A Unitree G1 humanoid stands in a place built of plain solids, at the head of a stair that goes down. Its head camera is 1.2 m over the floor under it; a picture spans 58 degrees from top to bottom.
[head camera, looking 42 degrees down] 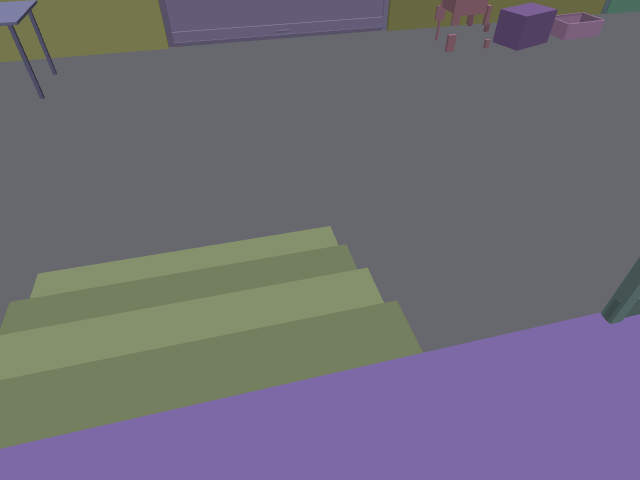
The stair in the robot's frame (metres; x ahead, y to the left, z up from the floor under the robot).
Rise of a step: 0.14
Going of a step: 0.33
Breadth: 1.70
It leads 14 degrees to the left of straight ahead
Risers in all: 5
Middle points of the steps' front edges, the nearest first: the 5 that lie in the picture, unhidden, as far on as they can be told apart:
0.60 0.43 0.00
0.92 0.52 -0.14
1.24 0.60 -0.28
1.56 0.68 -0.42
1.88 0.76 -0.56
